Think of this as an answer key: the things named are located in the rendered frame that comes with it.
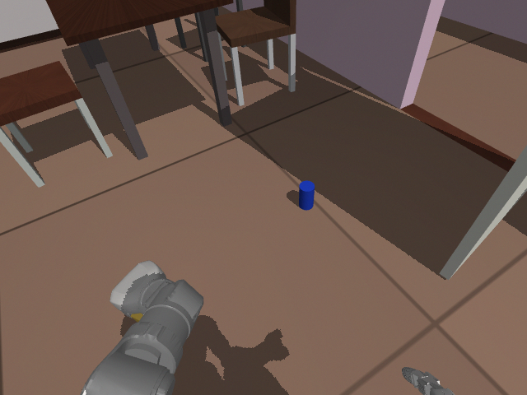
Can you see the left robot hand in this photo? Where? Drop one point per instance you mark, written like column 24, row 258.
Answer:
column 125, row 295

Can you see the right robot hand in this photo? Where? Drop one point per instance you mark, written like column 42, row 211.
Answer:
column 425, row 382

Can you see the table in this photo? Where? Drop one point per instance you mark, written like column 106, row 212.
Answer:
column 83, row 22

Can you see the left robot arm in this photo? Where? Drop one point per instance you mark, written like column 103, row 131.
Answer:
column 146, row 358

